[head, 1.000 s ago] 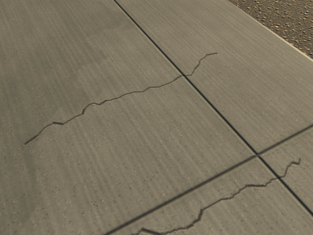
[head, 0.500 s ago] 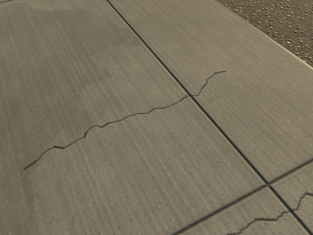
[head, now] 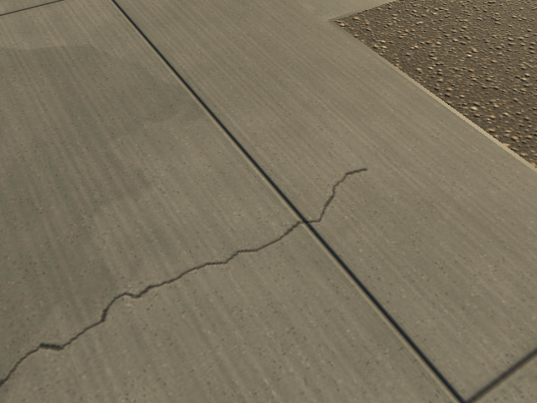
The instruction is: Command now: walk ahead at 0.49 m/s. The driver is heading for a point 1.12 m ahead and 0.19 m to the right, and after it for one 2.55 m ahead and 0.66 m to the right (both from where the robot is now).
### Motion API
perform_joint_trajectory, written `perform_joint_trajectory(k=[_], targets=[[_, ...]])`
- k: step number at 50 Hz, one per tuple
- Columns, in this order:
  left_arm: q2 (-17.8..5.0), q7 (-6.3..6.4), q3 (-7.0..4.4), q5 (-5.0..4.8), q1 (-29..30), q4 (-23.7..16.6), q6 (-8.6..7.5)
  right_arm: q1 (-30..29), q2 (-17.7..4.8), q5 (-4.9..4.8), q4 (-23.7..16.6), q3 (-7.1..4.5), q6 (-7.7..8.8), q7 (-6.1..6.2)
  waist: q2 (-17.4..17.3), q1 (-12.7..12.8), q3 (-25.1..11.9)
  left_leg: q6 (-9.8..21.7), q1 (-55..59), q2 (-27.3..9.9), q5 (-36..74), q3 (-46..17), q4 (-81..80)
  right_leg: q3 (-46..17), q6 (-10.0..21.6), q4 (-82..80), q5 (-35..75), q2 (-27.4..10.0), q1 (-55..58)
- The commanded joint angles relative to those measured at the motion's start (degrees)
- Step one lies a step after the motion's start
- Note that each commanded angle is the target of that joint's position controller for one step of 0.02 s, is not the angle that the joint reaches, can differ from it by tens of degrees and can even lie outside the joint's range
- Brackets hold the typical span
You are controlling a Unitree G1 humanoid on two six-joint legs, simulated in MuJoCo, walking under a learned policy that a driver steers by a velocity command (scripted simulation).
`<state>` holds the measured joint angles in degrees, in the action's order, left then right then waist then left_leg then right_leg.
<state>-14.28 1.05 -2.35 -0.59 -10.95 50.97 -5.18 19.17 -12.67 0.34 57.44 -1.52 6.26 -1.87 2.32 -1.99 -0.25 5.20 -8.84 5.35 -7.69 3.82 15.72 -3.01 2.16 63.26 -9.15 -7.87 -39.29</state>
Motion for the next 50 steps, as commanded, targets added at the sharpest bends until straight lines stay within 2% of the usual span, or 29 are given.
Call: perform_joint_trajectory(k=[1,5,8,10,12,13,14,15,16,17,18,19,20,21,23,26,32,37,40,41,42,43,44,45,46,47,48,49,50], targets=[[-2.44,0.15,-0.69,0.52,-0.71,-2.60,-0.05,-1.87,-7.85,-0.21,-3.23,-1.27,0.75,1.24,-4.14,2.26,3.49,9.21,-4.83,-16.04,5.72,-11.50,-10.61,-0.18,-1.25,-9.18,9.42,-1.76,-1.50],[-1.50,-0.70,-0.23,-0.07,8.17,-4.91,-0.61,2.73,-9.32,-1.06,-2.18,-1.53,0.11,1.91,-4.49,-1.01,3.79,7.09,0.07,-15.45,5.80,-9.07,-9.96,2.22,-1.71,-24.07,15.95,1.07,0.91],[-1.72,-1.74,0.03,-0.58,12.96,-6.66,-0.85,5.72,-9.57,-1.41,-0.90,-1.71,-0.61,1.98,-4.91,-2.68,5.10,6.89,5.76,-17.41,4.98,-9.43,-7.76,2.49,-1.44,-29.32,13.66,2.05,0.27],[-2.32,-2.56,0.01,-0.70,14.56,-7.85,-1.28,6.49,-9.79,-1.42,-0.37,-1.94,-1.22,2.13,-5.25,-2.55,5.45,6.37,9.60,-19.25,5.85,-10.15,-5.38,2.35,-0.21,-31.84,9.74,2.55,0.23],[-3.70,-3.08,-0.45,-0.71,12.35,-7.92,-1.76,5.55,-10.61,-1.47,-0.44,-2.32,-1.81,2.26,-6.30,-0.56,4.09,5.37,11.53,-20.26,11.35,-10.50,-1.79,3.22,1.43,-34.01,5.23,3.87,4.96],[-5.07,-3.09,-1.19,-0.64,8.23,-6.98,-1.96,4.14,-10.97,-1.39,-0.79,-2.38,-2.09,2.27,-6.91,2.10,1.69,4.47,11.21,-19.32,20.42,-9.39,2.98,4.76,2.53,-35.12,4.02,5.67,11.51],[-7.62,-2.82,-2.67,-0.60,-1.02,-4.07,-2.06,3.28,-9.85,-0.99,-1.21,-1.94,-2.38,2.22,-6.21,6.38,-3.77,3.06,8.94,-16.06,28.44,-6.82,13.60,5.87,4.20,-35.78,4.32,7.38,23.52],[-12.52,-2.30,-4.13,0.01,-12.94,-1.56,-2.06,2.99,-7.68,-0.05,-2.88,-0.86,-2.24,2.19,-1.01,10.51,-12.97,0.81,-2.32,-12.37,19.15,-3.49,31.79,-4.54,8.27,-34.54,5.63,-1.91,41.92],[-17.28,-2.54,-5.21,0.51,-17.89,0.02,-1.60,10.08,0.35,-0.32,-3.19,1.43,-0.78,1.47,15.16,7.34,-20.53,-3.13,-26.60,-1.64,-15.03,-2.50,52.47,-31.79,17.56,-40.68,-3.84,-14.87,62.69],[-11.17,-2.58,-3.59,0.36,-17.32,-0.27,-1.66,7.99,-5.32,-1.72,-2.36,0.23,0.74,1.25,10.96,8.69,-20.91,-2.13,-33.48,-3.44,-23.44,-11.11,60.75,-38.92,16.94,-45.72,-8.10,-15.01,62.53],[-8.49,-2.41,-2.65,0.18,-11.61,-1.39,-1.76,2.16,-9.42,-2.94,-4.32,-0.87,1.59,1.12,7.67,7.66,-12.20,-1.01,-37.06,-6.64,-18.93,-10.58,61.96,-29.79,13.88,-46.17,-4.69,-13.15,54.93],[-6.86,-2.42,-1.99,0.28,-6.20,-2.65,-1.66,-1.28,-9.48,-2.76,-5.18,-0.98,1.68,1.48,2.49,5.78,-8.13,-1.03,-34.76,-9.81,-13.45,-8.88,59.69,-22.04,12.38,-47.39,1.53,-10.90,46.42],[-5.18,-2.72,-1.48,0.53,-3.13,-3.05,-1.64,-3.05,-8.76,-1.82,-5.46,-1.31,1.30,1.84,0.02,4.18,-4.58,-1.36,-32.40,-11.53,-10.12,-8.21,55.88,-16.85,11.51,-49.41,6.00,-8.50,39.25],[-3.81,-2.93,-1.03,0.95,-2.09,-2.82,-1.76,-2.05,-7.79,-1.41,-5.40,-1.54,0.48,1.94,1.16,2.21,-3.60,-1.49,-28.78,-13.08,-7.89,-8.49,53.08,-13.09,10.65,-51.23,7.86,-6.60,35.07],[-3.91,-3.13,-1.12,0.86,-3.48,-1.47,-1.98,-0.22,-5.26,-1.31,-4.89,-1.40,-0.96,2.05,1.52,0.86,-2.19,-2.14,-26.17,-13.37,-6.26,-7.57,50.02,-9.31,11.15,-53.81,11.13,-5.06,31.29],[-6.35,-2.31,-1.79,0.86,-6.17,0.12,-1.96,-4.91,-5.24,-0.79,-6.75,-1.68,-1.73,2.28,0.30,1.01,0.52,-3.54,-31.02,-13.91,-0.53,-7.13,43.02,-5.97,11.73,-55.86,15.04,-5.03,31.09],[-7.35,-0.99,-1.86,0.16,-10.96,2.24,-1.05,-17.40,-3.99,-0.92,-10.23,-1.38,-1.22,1.56,0.93,4.43,3.19,-4.11,-30.64,-11.74,13.59,-4.75,23.46,-0.79,9.26,-57.33,11.97,-2.95,33.28],[-7.84,-0.62,-2.26,-0.34,-14.72,4.82,-0.03,-24.39,-4.39,-1.54,-12.97,-1.13,-0.62,0.17,1.30,6.09,5.71,-2.69,-31.92,-10.59,10.53,-4.59,16.29,-1.08,8.77,-54.48,11.36,-6.25,41.41],[-8.91,-0.29,-2.81,-0.50,-13.35,5.05,0.72,-22.44,-6.03,-1.58,-13.21,-1.70,-0.01,-0.60,2.34,3.80,3.99,-0.59,-26.23,-8.93,4.50,-3.33,13.90,-1.08,7.44,-49.72,19.55,-7.62,44.44],[-9.38,-0.26,-2.92,-0.46,-12.04,4.77,0.98,-18.52,-7.32,-1.51,-12.24,-2.42,0.12,-0.55,3.09,1.42,1.48,0.34,-19.63,-7.05,3.30,-1.66,13.32,-0.15,6.67,-45.27,28.70,-6.81,44.07],[-8.54,-0.27,-2.59,-0.24,-11.05,4.48,1.32,-9.93,-9.43,-1.41,-9.46,-3.76,0.12,-0.27,2.50,-2.74,-3.38,1.73,-8.21,-5.01,3.69,-0.08,12.62,2.01,5.34,-35.54,35.76,-3.94,41.71],[-6.81,-0.28,-1.73,0.46,-10.94,3.30,1.35,1.12,-13.33,-0.94,-6.71,-5.17,0.07,0.25,-1.36,-6.60,-11.28,4.88,9.50,-11.64,4.74,-7.57,14.34,4.46,3.32,-19.63,27.23,-0.65,31.13],[0.43,-0.97,0.41,0.74,-17.62,2.62,0.11,7.52,-18.92,-0.12,-5.37,-6.43,-0.31,0.45,-16.03,-4.21,-19.43,14.32,31.37,-26.05,-3.02,-34.42,9.74,5.36,-1.06,3.50,-3.74,9.80,7.09],[-2.21,-1.31,-0.03,-0.46,-16.61,3.60,-1.50,7.24,-14.30,-0.70,-5.28,-5.01,-0.42,0.32,-16.44,-4.88,-22.72,15.61,32.86,-28.27,-8.30,-46.82,1.82,-3.23,-0.61,13.07,-22.63,10.56,-0.72],[-6.83,-1.48,-1.24,-1.92,-11.27,1.93,-2.43,1.94,-11.28,-1.09,-6.12,-4.09,-0.24,0.37,-13.02,-4.14,-13.44,12.30,25.43,-26.27,-8.28,-38.37,1.29,-3.65,0.60,15.63,-19.81,6.98,-5.57],[-7.46,-1.17,-1.36,-2.07,-7.10,0.79,-2.66,-3.14,-9.06,-0.93,-7.49,-3.39,-0.21,0.43,-8.20,-2.49,-8.46,10.16,16.48,-23.98,-4.42,-30.02,0.32,-1.95,1.14,13.30,-14.23,3.59,-4.33],[-6.93,-0.69,-1.69,-1.23,-5.02,0.44,-2.30,-6.75,-7.26,-0.45,-7.89,-2.82,-0.09,0.15,-5.21,-0.61,-4.28,8.93,7.87,-21.61,0.31,-24.37,-1.67,-0.99,0.98,9.14,-10.35,1.52,-1.61],[-6.29,-0.37,-2.11,-0.60,-5.86,0.62,-1.47,-8.22,-5.66,0.09,-7.82,-2.30,0.18,-0.02,-6.09,1.47,-3.06,7.81,2.84,-19.54,2.66,-20.44,-3.46,-1.43,1.07,5.88,-7.81,-0.20,2.28],[-4.62,-0.35,-1.99,-0.68,-7.59,1.17,-0.50,-8.29,-5.21,0.30,-7.32,-2.23,0.28,-0.15,-7.03,2.55,-2.56,7.56,0.15,-18.82,3.11,-17.87,-5.22,-1.44,1.00,4.32,-6.46,-0.65,4.88]])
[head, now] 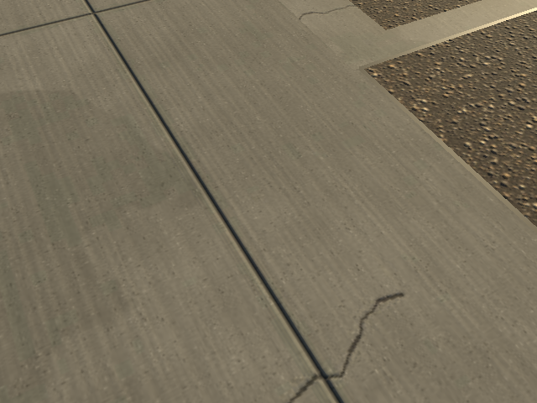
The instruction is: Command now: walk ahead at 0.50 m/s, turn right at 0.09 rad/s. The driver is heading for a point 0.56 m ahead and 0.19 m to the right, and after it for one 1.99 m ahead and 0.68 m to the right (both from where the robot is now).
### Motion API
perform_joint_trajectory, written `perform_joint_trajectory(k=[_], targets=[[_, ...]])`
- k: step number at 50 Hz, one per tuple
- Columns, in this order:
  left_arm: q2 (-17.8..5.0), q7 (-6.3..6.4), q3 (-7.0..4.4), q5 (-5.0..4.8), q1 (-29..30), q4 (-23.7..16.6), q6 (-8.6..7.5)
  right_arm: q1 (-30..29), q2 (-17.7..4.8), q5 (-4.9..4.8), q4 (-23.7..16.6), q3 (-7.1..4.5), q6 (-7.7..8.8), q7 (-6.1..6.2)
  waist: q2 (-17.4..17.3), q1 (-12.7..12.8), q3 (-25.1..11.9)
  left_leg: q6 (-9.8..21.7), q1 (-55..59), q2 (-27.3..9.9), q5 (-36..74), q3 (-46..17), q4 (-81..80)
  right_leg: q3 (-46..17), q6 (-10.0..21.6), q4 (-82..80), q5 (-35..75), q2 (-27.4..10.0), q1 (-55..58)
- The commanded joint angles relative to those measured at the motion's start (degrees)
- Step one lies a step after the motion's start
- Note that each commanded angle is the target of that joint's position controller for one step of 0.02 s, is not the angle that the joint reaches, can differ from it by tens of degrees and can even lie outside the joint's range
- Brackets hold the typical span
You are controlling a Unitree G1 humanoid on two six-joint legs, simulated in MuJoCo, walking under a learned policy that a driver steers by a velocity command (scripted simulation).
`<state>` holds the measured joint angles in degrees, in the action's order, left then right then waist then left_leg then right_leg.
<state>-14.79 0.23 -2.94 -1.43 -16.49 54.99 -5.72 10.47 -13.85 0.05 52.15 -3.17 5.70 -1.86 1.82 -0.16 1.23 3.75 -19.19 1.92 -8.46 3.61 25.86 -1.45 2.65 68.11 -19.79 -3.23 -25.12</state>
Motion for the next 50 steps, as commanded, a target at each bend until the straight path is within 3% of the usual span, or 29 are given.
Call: perform_joint_trajectory(k=[1,4,7,10,16,17,19,20,21,22,23,24,25,26,27,28,29,31,34,36,39,43,44,45,46,47,48,49,50], targets=[[-2.67,0.51,-1.25,0.04,-3.18,-2.39,0.82,1.29,-4.53,0.57,-1.36,-0.77,1.07,-0.06,-6.54,1.18,-3.47,9.30,8.81,-15.13,5.29,-15.46,-16.71,-2.71,0.33,-1.67,4.94,-5.52,-8.44],[-2.83,0.69,-1.63,0.03,0.63,-3.79,1.95,3.96,-6.94,0.92,0.33,-1.47,1.48,0.99,-5.03,0.88,-0.66,9.30,8.85,-15.48,8.94,-10.48,-19.18,-4.15,-0.48,-6.91,11.56,-5.57,-13.70],[-2.72,0.30,-1.93,0.14,4.74,-5.15,1.84,5.60,-7.19,0.93,1.18,-1.47,1.27,1.93,-4.67,-0.16,0.21,7.61,11.87,-14.99,11.46,-5.84,-19.59,-5.88,-0.67,-14.73,20.19,-3.86,-17.35],[-2.00,-0.55,-1.62,0.30,9.63,-6.82,1.58,5.99,-7.37,0.67,1.39,-1.26,1.17,2.50,-4.81,-1.56,1.51,5.80,12.83,-14.07,11.74,-0.96,-20.40,-3.01,-0.51,-23.37,26.84,-2.69,-15.79],[-0.53,-2.70,-0.54,0.29,18.62,-12.06,1.65,11.21,-8.52,-0.03,3.64,-1.67,-0.67,3.03,-3.75,-4.74,4.75,5.00,25.33,-17.84,18.38,3.17,-16.11,1.64,0.91,-31.45,21.37,-1.78,-20.25],[-0.70,-3.13,-0.56,0.22,19.17,-12.98,1.66,11.01,-8.95,-0.22,3.59,-1.84,-1.14,3.13,-4.13,-4.43,4.77,4.67,26.73,-18.43,22.15,3.80,-14.26,2.85,1.48,-32.03,18.51,-1.29,-19.83],[-2.06,-3.83,-1.20,0.16,17.30,-14.03,1.73,9.02,-10.52,-0.45,2.63,-2.28,-1.88,3.53,-6.26,-2.13,2.31,3.39,27.31,-18.55,40.08,5.95,-7.88,6.59,3.33,-32.57,12.71,1.64,-13.13],[-3.43,-3.96,-1.94,0.18,13.93,-13.82,1.89,8.26,-11.39,-0.52,2.13,-2.54,-2.28,3.84,-7.77,0.02,-0.41,2.71,27.04,-18.37,50.12,6.84,-2.09,8.43,4.48,-32.10,10.04,3.91,-7.35],[-5.73,-3.93,-3.26,0.02,6.60,-12.36,1.98,6.99,-11.90,-0.57,1.57,-2.65,-2.71,4.06,-7.88,4.21,-4.38,1.59,24.80,-17.16,54.96,7.98,7.82,9.32,6.17,-34.25,10.72,6.35,2.55],[-9.82,-3.11,-5.32,0.02,-3.02,-10.14,2.17,6.31,-11.68,-0.67,0.68,-2.42,-2.59,4.16,-5.59,8.92,-9.45,-0.58,15.47,-14.64,46.86,8.55,21.93,4.90,8.83,-37.79,13.85,5.89,18.84],[-16.43,-1.88,-6.97,0.12,-8.70,-9.22,2.49,10.00,-5.64,1.04,-1.75,-0.56,-1.28,3.33,7.69,6.94,-15.95,-3.87,-8.26,-7.05,7.43,7.90,44.08,-20.43,16.93,-38.42,13.16,-8.90,40.91],[-15.73,-1.96,-6.06,0.33,-8.56,-10.31,1.98,9.71,-3.92,0.17,-3.24,0.51,1.52,2.14,9.84,5.24,-23.52,-4.44,-21.92,1.57,-24.69,-4.57,56.11,-47.04,24.10,-49.26,8.07,-17.72,50.07],[-11.51,-1.92,-4.87,0.99,-7.99,-10.24,1.72,2.76,-8.11,-2.07,-4.92,-0.80,3.36,1.34,5.37,7.45,-18.58,-2.66,-27.96,-2.44,-20.94,-9.85,57.43,-39.55,20.04,-50.65,8.73,-15.17,47.37],[-8.85,-1.82,-4.17,0.73,-4.20,-10.82,1.46,0.07,-8.21,-2.61,-5.91,-0.70,4.05,1.25,2.47,5.82,-12.02,-1.54,-28.25,-5.09,-15.65,-8.86,53.27,-30.25,17.39,-50.75,12.18,-12.72,38.90],[-7.12,-1.93,-3.54,0.59,0.46,-12.06,1.39,-0.23,-7.92,-1.49,-5.37,-0.98,3.93,1.70,-2.31,2.87,-7.63,-1.79,-24.72,-7.36,-12.34,-8.31,47.79,-23.84,15.52,-51.71,17.10,-10.13,29.10],[-5.50,-1.81,-2.95,0.87,3.45,-13.15,1.34,0.56,-8.52,-0.58,-5.16,-1.66,3.13,2.10,-2.24,0.68,-5.54,-2.40,-20.25,-8.93,-10.43,-8.19,43.41,-19.74,14.46,-53.07,20.84,-8.19,22.08],[-5.17,-1.62,-2.71,1.11,4.51,-13.80,1.38,1.51,-8.21,-0.26,-5.39,-1.88,2.13,2.12,-1.36,-0.78,-4.82,-3.10,-17.02,-9.48,-9.48,-8.22,41.17,-18.32,14.28,-54.43,21.90,-6.92,17.67],[-7.05,-1.06,-3.12,0.91,3.93,-14.03,1.15,1.61,-6.69,0.51,-6.20,-1.84,0.82,2.38,-0.49,-1.64,-3.89,-5.13,-15.32,-9.05,-7.10,-6.95,36.13,-15.54,14.80,-55.75,25.80,-5.67,12.76],[-9.47,0.17,-3.75,0.88,1.66,-13.88,1.40,-4.97,-5.76,1.05,-8.85,-1.52,0.35,2.94,0.60,-0.28,-1.31,-7.22,-15.16,-6.46,1.64,-5.47,23.22,-11.08,12.83,-54.45,35.16,-2.87,9.06],[-9.64,0.69,-3.95,0.62,0.17,-13.66,2.30,-8.33,-4.33,1.03,-10.01,-0.96,0.51,2.72,2.32,1.10,-2.09,-7.04,-10.93,-3.32,8.49,-4.48,13.82,-8.30,10.01,-51.30,38.56,-0.08,7.74],[-9.49,1.08,-4.00,0.17,-2.15,-13.13,3.52,-11.66,-5.11,0.11,-11.94,-1.03,0.27,2.16,4.52,2.76,-3.96,-6.69,-7.86,-0.38,13.40,-5.19,6.81,-11.79,7.70,-47.96,33.54,-0.67,10.04],[-7.72,2.25,-3.57,0.52,0.01,-14.18,4.27,-7.64,-8.52,0.72,-11.51,-2.01,0.95,1.44,5.79,0.36,-5.93,-4.04,-4.39,-1.31,11.39,-7.71,0.75,-18.04,5.81,-39.05,30.45,-2.89,17.04],[-6.62,2.29,-3.17,0.59,1.31,-14.80,4.22,-4.45,-8.92,1.45,-10.74,-2.17,1.49,1.49,4.90,-1.49,-7.34,-2.60,0.77,-2.12,16.89,-6.67,-3.12,-16.99,4.22,-33.99,30.68,-0.45,17.01],[-3.92,2.17,-2.21,1.44,0.79,-16.10,3.92,-0.67,-11.41,2.83,-10.79,-2.48,1.85,1.77,-0.02,-2.32,-13.36,0.44,12.67,-9.59,34.44,-12.14,-0.62,-14.22,1.88,-23.11,22.18,3.51,12.70],[-1.30,2.04,-1.42,1.35,-10.01,-15.19,3.64,1.75,-13.13,3.90,-10.85,-2.55,1.27,1.98,-14.59,1.16,-20.03,11.52,29.96,-23.80,55.13,-28.28,2.33,-9.93,-1.94,-6.20,-15.09,11.43,-1.75],[-5.69,1.55,-1.61,0.73,-14.93,-14.27,3.61,3.37,-11.47,1.56,-10.15,-2.51,0.43,1.60,-17.82,1.68,-25.15,16.31,31.96,-28.90,41.61,-40.12,0.12,-10.86,-3.40,3.04,-22.21,9.48,-6.82],[-9.66,1.63,-2.68,0.24,-10.41,-13.59,4.53,0.40,-8.49,0.57,-11.65,-1.71,-0.19,1.50,-10.99,0.03,-19.87,14.37,27.07,-25.27,28.45,-36.23,-1.58,-11.12,-4.95,7.53,-18.04,7.30,-9.43],[-10.22,2.02,-2.91,0.39,-4.87,-14.24,5.73,-2.02,-6.80,0.82,-12.08,-0.92,-1.06,1.53,-6.70,-0.64,-15.21,11.60,21.36,-21.78,19.57,-30.21,-2.81,-8.79,-5.82,7.56,-14.47,5.82,-10.36],[-9.67,2.37,-2.97,0.83,-2.09,-14.73,6.88,-4.36,-5.40,1.00,-12.16,-0.11,-1.82,1.47,-5.30,-0.25,-11.15,10.24,14.62,-18.93,14.11,-26.21,-4.80,-7.77,-6.32,4.88,-12.36,4.51,-9.35]])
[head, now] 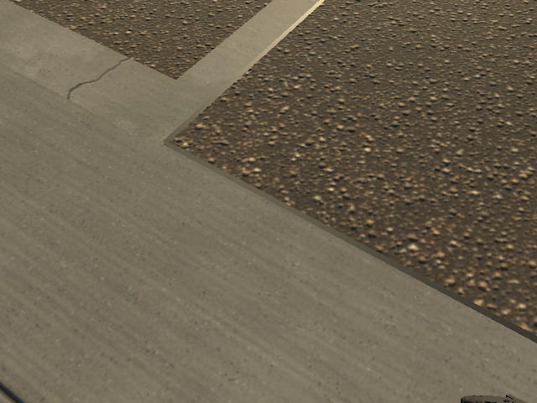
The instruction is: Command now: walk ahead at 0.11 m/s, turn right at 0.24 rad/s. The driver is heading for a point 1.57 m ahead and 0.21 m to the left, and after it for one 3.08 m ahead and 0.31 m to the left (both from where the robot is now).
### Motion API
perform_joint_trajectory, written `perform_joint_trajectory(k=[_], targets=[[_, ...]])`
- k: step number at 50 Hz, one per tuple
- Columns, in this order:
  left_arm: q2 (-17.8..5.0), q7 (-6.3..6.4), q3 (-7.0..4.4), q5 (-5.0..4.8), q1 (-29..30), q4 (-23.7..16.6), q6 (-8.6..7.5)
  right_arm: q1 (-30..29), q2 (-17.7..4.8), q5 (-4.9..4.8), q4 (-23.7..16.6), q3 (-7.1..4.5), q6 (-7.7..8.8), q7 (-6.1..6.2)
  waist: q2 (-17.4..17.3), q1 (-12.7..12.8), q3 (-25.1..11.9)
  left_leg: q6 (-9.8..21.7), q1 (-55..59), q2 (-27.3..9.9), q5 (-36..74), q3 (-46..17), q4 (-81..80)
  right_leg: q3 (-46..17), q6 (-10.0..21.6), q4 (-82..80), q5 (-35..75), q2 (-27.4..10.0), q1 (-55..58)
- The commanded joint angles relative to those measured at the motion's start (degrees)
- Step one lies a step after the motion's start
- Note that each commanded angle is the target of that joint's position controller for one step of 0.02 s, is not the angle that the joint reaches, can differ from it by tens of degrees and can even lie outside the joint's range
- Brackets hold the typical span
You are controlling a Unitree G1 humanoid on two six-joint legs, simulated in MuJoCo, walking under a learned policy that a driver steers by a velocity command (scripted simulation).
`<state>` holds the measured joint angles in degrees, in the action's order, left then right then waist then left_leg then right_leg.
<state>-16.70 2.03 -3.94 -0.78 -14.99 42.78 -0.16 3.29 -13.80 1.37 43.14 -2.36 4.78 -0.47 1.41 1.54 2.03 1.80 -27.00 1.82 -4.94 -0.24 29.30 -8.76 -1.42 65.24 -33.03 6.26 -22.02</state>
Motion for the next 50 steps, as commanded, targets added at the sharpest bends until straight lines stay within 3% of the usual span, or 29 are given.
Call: perform_joint_trajectory(k=[1,3,4,7,10,11,12,13,14,15,17,20,32,50], targets=[[-6.39,0.63,-1.78,0.29,-3.13,-2.80,2.16,0.80,-4.96,-0.02,-2.90,-0.48,-1.46,0.07,-6.13,-0.37,-9.22,10.85,16.09,-16.40,6.33,-19.04,-10.32,0.34,-2.31,2.99,2.67,-6.59,-8.86],[-2.51,0.58,-0.67,0.44,-4.52,-2.21,2.50,-0.49,-5.87,0.40,-2.11,-0.78,-2.09,-0.01,-9.65,0.72,-7.18,9.33,9.38,-11.56,5.34,-11.99,-12.70,4.88,-2.39,-8.61,4.61,-6.60,-1.27],[-1.58,0.64,-0.33,0.62,-4.51,-1.92,2.25,-0.19,-6.29,0.35,-1.75,-0.96,-2.20,0.09,-10.46,0.38,-7.73,9.72,9.26,-11.19,7.35,-10.70,-12.70,5.98,-2.40,-13.26,4.72,-6.52,1.18],[-2.11,0.51,-0.16,0.73,-2.89,-1.44,1.88,1.83,-7.63,-0.46,-0.68,-1.37,-2.53,0.51,-10.60,-0.99,-10.46,11.04,12.14,-13.17,4.21,-11.99,-12.16,6.26,-1.61,-23.54,10.98,-7.08,5.73],[-2.16,-0.07,-0.30,1.17,-3.04,-0.26,1.99,1.32,-7.09,-1.27,-0.28,-0.91,-3.31,0.74,-9.29,0.33,-7.94,8.27,7.32,-11.86,-12.27,-11.47,-12.48,8.13,1.05,-35.96,20.64,-6.17,12.95],[-2.74,-0.15,-0.29,1.96,-1.92,-0.88,1.95,2.78,-5.97,-1.26,0.44,-0.44,-3.25,0.65,-7.98,0.19,-6.68,5.44,4.72,-10.69,-18.29,-11.02,-12.55,6.30,2.50,-38.51,22.43,-7.63,14.98],[-4.63,0.01,-0.45,2.66,-1.28,-1.81,1.84,3.43,-5.10,-0.75,0.69,-0.08,-2.99,0.44,-4.62,-0.51,-5.62,2.46,2.10,-8.77,-21.79,-9.02,-9.98,1.39,4.56,-40.42,22.42,-12.25,15.89],[-7.17,-0.02,-1.12,2.17,-0.23,-0.91,1.77,4.92,-4.76,-0.49,0.51,-0.28,-2.78,0.30,3.29,-3.54,-3.35,-0.11,4.46,-3.83,-19.97,-2.99,-8.01,-0.15,6.73,-41.08,12.86,-13.07,8.26],[-3.74,-0.34,-0.39,2.12,0.56,-0.92,1.20,3.31,-4.91,-0.05,0.86,-0.22,-2.66,0.40,4.49,-2.56,-2.27,-1.58,9.95,-2.87,-14.73,-1.30,-4.99,-0.08,6.59,-43.80,5.17,-12.15,2.39],[-1.90,-0.46,0.22,2.52,1.20,-0.58,0.59,3.28,-4.40,-0.19,1.17,-0.20,-2.64,0.45,5.47,-3.00,-1.40,-1.59,12.47,-2.79,-11.37,-1.08,-3.67,0.17,5.35,-45.14,3.06,-11.68,-0.07],[-2.04,-0.56,0.25,2.25,2.04,-0.52,-0.53,4.79,-4.97,-0.35,2.53,-0.39,-2.93,0.85,4.82,-3.25,-0.15,-0.61,13.40,-3.37,-8.59,-1.53,-2.80,1.38,3.42,-44.31,7.23,-10.62,-0.77],[-2.56,-0.36,0.15,1.49,-0.34,0.55,-1.35,5.06,-4.76,-0.49,3.67,-0.43,-2.85,0.86,1.47,-2.58,-1.14,0.23,12.79,-3.78,-5.68,-2.04,-2.71,2.39,3.00,-41.25,14.82,-9.95,2.58],[-1.22,-0.14,0.35,1.13,-2.27,3.88,-1.23,5.12,-4.93,-1.23,8.88,-0.75,-3.86,1.64,-1.50,-2.14,-3.25,0.17,16.24,-4.33,3.94,-2.26,-0.50,4.41,2.95,-38.91,25.50,-8.43,6.11],[0.02,0.35,0.94,1.11,-3.79,11.40,-1.17,4.48,-4.34,-1.45,15.38,-0.98,-5.08,2.62,-1.20,-2.22,-0.81,-0.22,17.19,-3.89,1.37,-1.96,-2.21,6.00,2.44,-41.57,23.06,-7.51,6.57]])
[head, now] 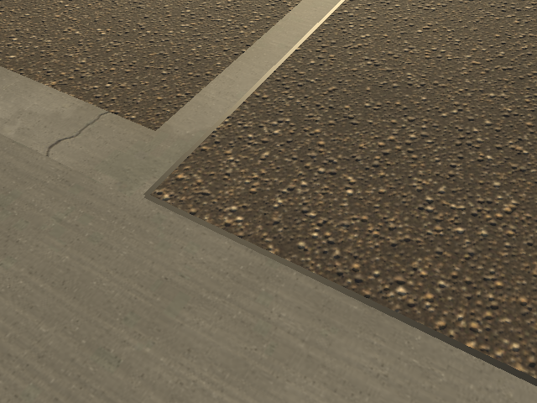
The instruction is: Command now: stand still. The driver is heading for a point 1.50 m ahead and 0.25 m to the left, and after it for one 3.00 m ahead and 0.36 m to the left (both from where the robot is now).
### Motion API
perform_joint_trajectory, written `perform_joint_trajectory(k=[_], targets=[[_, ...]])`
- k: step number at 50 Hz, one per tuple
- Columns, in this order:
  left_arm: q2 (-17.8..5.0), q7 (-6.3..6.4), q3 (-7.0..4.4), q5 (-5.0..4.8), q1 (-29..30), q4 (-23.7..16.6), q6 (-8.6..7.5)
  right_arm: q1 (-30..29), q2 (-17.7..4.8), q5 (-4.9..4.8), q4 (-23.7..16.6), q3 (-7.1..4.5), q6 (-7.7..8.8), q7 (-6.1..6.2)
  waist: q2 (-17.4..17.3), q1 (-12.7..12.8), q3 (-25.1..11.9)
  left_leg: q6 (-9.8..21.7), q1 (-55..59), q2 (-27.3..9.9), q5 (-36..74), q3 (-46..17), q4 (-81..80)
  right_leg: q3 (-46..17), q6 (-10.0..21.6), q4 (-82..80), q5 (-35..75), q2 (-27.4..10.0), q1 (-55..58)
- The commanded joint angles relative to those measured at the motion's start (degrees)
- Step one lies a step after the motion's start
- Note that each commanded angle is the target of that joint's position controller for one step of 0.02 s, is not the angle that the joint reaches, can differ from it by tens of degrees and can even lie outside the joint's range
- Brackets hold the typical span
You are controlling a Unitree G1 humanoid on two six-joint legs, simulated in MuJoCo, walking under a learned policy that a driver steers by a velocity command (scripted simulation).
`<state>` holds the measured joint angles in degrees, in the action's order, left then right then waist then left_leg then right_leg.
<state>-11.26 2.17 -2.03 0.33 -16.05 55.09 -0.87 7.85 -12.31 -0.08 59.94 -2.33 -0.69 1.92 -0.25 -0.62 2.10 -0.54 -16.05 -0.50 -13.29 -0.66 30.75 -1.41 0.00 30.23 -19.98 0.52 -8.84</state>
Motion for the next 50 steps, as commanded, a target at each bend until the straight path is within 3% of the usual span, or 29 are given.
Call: perform_joint_trajectory(k=[1,30,31,32,34,35,37,38,39,41,42,43,44,45,46,47,48,49,50], targets=[[-5.33,0.21,-0.91,0.00,-2.85,-0.51,-0.47,0.00,-5.76,-0.01,-1.15,-1.01,0.36,0.25,0.44,-0.05,-0.76,2.09,6.24,-1.53,9.46,-1.52,-3.78,-1.28,1.00,-6.71,9.72,-1.74,-6.64],[-3.06,0.24,0.50,-0.19,-6.83,6.37,-0.50,4.39,-4.02,-0.11,2.46,-0.20,0.24,0.70,0.28,0.22,1.15,1.91,5.52,-0.92,6.94,-1.37,-5.22,-0.07,0.92,-8.56,6.70,-1.19,-7.38],[-2.65,0.29,0.57,-0.26,-8.09,7.08,-0.41,5.43,-3.43,-0.10,3.03,-0.05,0.19,0.72,0.52,0.31,-0.13,1.98,6.00,-0.13,0.80,-0.55,-5.06,0.34,1.22,-9.04,0.80,-0.78,-6.92],[-3.51,0.44,0.26,-0.57,-8.44,7.17,-0.24,5.85,-3.83,-0.39,3.22,-0.23,0.13,0.78,1.21,0.43,0.82,2.26,4.57,1.24,-8.48,0.71,-3.72,0.06,2.21,-9.21,-7.70,-0.52,-7.86],[-5.59,0.73,-0.41,-1.12,-8.19,6.03,-0.30,5.05,-4.46,-0.69,2.50,-0.55,0.72,0.75,2.90,1.15,5.07,3.24,-2.15,2.31,-22.32,1.53,-0.86,-4.06,5.35,-11.14,-23.14,-2.97,-10.47],[-6.53,0.70,-0.72,-1.49,-9.55,5.92,-0.80,3.62,-3.64,-0.80,1.57,-0.39,1.58,0.47,4.41,2.02,6.76,3.41,-5.48,2.17,-21.70,1.70,1.55,-8.35,7.24,-13.28,-26.60,-5.92,-10.02],[-9.93,0.39,-2.02,-2.05,-10.87,5.94,-2.01,1.45,-1.47,-1.17,0.05,0.04,3.71,-0.59,10.73,2.83,8.47,3.11,-11.49,1.96,-10.62,4.32,11.96,-20.95,12.13,-19.53,-28.52,-15.30,-6.04],[-9.96,0.24,-2.20,-1.98,-9.93,5.42,-2.41,0.90,-1.75,-1.31,-0.47,0.00,4.54,-1.10,10.54,2.60,9.51,4.00,-12.86,0.04,-9.90,2.89,14.65,-23.93,13.57,-20.66,-26.37,-17.88,-6.52],[-9.35,-0.02,-2.05,-1.89,-8.40,4.78,-2.81,1.64,-1.52,-1.67,-0.71,0.04,5.26,-1.53,10.13,1.43,10.06,4.98,-12.32,-0.80,-11.26,2.48,13.31,-23.51,13.45,-20.00,-23.16,-18.18,-6.90],[-8.13,-0.63,-1.66,-2.38,-4.09,3.36,-2.86,8.21,-1.66,-2.18,1.36,-0.37,6.15,-1.91,8.26,-2.72,8.77,5.89,0.92,0.77,-9.31,4.65,0.16,-15.02,9.62,-14.94,-15.81,-13.03,-11.39],[-8.07,-0.79,-1.63,-2.33,-2.86,2.60,-2.94,13.71,-2.86,-1.79,3.70,-1.14,6.16,-1.88,6.19,-4.40,6.51,5.26,9.95,1.96,-4.96,4.29,-2.19,-10.30,7.80,-9.42,-8.44,-9.27,-14.83],[-6.63,-1.00,-1.13,-1.96,-0.41,1.25,-3.51,22.21,-6.66,-1.37,5.51,-2.48,6.28,-1.77,-2.64,-7.64,3.01,7.48,19.25,-5.16,-6.29,-7.98,-8.13,-2.91,4.85,7.54,3.03,-3.97,-20.77],[-2.69,-0.78,-0.26,-2.03,-1.17,-0.85,-4.61,30.05,-14.19,-1.44,6.18,-4.16,6.56,-2.30,-19.05,-8.81,-1.95,15.74,28.28,-18.46,-11.80,-33.87,-18.68,3.55,1.72,27.04,-4.21,2.92,-32.34],[-4.32,-0.94,-0.62,-2.75,0.15,-1.43,-5.51,27.32,-9.54,-0.33,5.71,-2.33,7.36,-2.62,-12.50,-6.35,-0.83,17.92,25.82,-22.59,-14.59,-42.87,-21.48,-3.31,2.66,39.29,-9.95,0.97,-37.30],[-4.80,-1.53,-0.74,-3.43,0.75,-1.67,-6.02,21.82,-6.78,-0.36,3.88,-1.39,7.88,-2.64,-7.28,-3.84,3.06,16.41,22.92,-21.85,-13.00,-36.51,-20.60,-4.86,4.33,44.16,-5.56,-2.21,-40.88],[-4.77,-1.87,-0.77,-3.17,0.77,-1.22,-6.25,17.98,-5.39,-0.32,2.33,-0.75,8.02,-2.91,-4.12,-2.44,3.41,14.39,20.70,-18.77,-10.31,-28.64,-20.95,-4.17,5.31,43.77,0.12,-4.69,-40.43],[-5.68,-1.92,-1.33,-2.58,1.62,-1.27,-6.43,16.04,-4.95,-0.32,1.51,-0.33,7.82,-3.18,-2.55,-1.53,4.26,12.79,19.10,-16.53,-5.06,-22.61,-21.64,-3.28,5.54,40.42,4.51,-6.35,-40.08],[-6.93,-2.04,-2.03,-2.09,2.53,-1.45,-6.26,16.08,-3.47,-0.13,1.40,0.28,7.45,-3.19,-3.09,-1.15,4.06,11.02,17.80,-13.89,1.22,-16.87,-22.15,-2.17,5.30,37.19,7.24,-7.43,-37.67],[-6.54,-2.35,-2.18,-2.01,2.63,-1.40,-5.91,17.56,-2.76,0.04,1.67,0.61,6.98,-2.98,-4.32,-1.13,3.43,10.27,17.35,-12.24,6.18,-13.11,-22.36,-0.97,4.72,34.93,8.65,-7.61,-35.92]])
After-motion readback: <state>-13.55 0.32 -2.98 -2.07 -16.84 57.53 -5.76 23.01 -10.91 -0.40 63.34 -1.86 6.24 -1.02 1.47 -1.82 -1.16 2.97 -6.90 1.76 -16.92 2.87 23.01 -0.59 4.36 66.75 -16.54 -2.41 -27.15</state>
